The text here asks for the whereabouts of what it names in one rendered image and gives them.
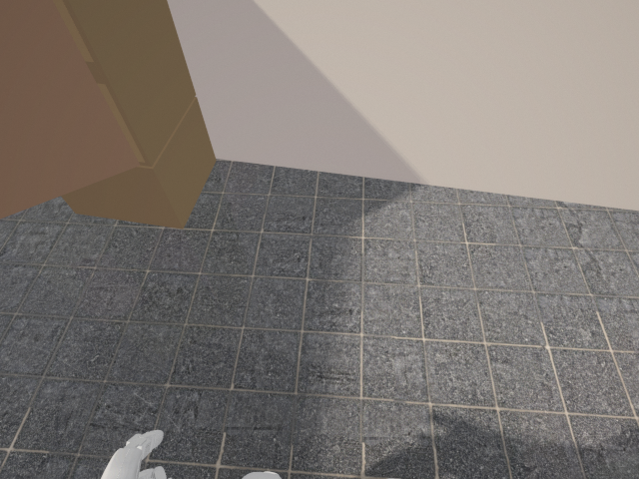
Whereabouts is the cupboard door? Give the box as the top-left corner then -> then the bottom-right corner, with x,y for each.
0,0 -> 140,219

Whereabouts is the robot left hand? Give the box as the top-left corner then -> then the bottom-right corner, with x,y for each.
101,430 -> 172,479

